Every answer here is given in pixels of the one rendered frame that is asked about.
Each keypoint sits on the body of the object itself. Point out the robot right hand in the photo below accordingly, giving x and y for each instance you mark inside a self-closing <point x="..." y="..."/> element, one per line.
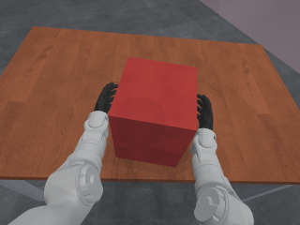
<point x="206" y="118"/>

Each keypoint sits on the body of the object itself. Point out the robot left forearm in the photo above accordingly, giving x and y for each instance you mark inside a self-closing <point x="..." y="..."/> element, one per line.
<point x="91" y="146"/>

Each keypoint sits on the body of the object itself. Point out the robot right forearm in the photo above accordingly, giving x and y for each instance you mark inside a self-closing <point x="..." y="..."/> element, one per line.
<point x="206" y="168"/>

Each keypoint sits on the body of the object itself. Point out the left robot upper arm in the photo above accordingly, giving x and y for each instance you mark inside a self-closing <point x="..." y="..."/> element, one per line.
<point x="69" y="195"/>

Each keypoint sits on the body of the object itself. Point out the table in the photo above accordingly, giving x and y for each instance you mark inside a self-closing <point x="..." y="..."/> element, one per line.
<point x="53" y="82"/>

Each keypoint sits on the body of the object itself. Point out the robot left hand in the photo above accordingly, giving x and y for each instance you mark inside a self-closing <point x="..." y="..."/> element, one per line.
<point x="105" y="98"/>

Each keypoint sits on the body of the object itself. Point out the carton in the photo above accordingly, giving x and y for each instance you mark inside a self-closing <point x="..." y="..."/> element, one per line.
<point x="153" y="116"/>

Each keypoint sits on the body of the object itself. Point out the right robot upper arm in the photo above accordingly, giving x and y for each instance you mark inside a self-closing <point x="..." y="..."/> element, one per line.
<point x="215" y="206"/>

